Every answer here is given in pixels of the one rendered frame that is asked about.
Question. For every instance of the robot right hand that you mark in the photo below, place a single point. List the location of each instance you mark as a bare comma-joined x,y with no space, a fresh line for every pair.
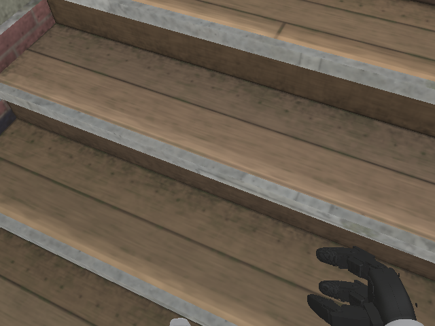
384,299

